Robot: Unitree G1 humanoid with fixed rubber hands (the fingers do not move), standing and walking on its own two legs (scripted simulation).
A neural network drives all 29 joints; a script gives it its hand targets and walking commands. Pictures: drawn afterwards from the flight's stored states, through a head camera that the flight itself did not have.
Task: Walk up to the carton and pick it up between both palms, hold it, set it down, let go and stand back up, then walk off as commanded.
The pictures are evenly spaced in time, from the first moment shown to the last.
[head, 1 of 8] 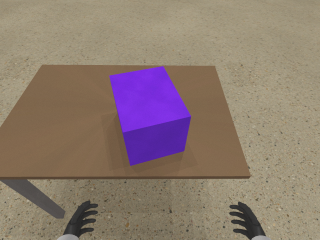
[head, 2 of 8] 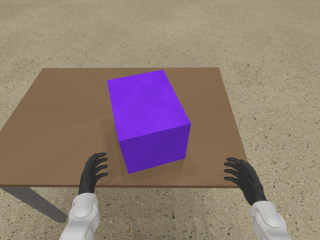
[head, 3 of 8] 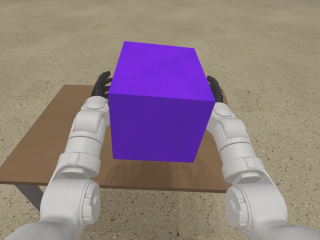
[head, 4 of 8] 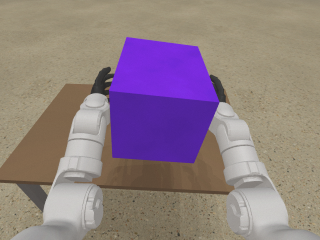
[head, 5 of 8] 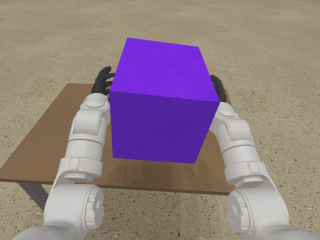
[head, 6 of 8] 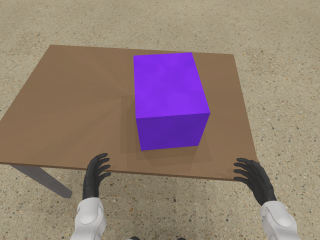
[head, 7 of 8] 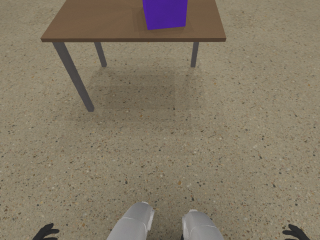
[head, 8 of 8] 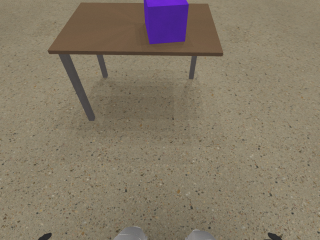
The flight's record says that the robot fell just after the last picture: no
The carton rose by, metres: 0.23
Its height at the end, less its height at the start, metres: +0.00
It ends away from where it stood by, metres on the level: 0.04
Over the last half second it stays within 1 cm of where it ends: yes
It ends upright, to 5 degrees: yes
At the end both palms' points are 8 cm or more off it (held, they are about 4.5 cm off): yes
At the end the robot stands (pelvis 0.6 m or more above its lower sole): yes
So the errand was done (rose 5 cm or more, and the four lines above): yes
